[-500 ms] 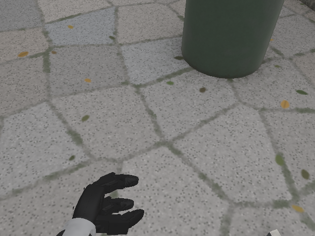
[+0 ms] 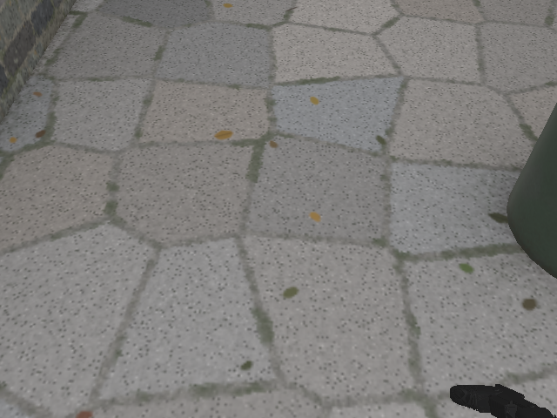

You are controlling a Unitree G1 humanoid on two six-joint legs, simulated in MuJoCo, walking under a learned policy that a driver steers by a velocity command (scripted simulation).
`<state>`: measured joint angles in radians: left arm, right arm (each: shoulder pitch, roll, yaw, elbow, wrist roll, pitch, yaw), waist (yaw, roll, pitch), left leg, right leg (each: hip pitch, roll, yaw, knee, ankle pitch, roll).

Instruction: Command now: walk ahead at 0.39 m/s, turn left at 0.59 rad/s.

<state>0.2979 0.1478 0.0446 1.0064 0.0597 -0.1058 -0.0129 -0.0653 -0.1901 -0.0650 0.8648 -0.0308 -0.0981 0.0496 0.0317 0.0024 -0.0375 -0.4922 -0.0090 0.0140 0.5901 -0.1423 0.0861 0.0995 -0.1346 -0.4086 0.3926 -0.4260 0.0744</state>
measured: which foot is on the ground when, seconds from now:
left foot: down 0.00-1.00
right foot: up 0.00-0.36, down 0.38-0.62, up 0.64-1.00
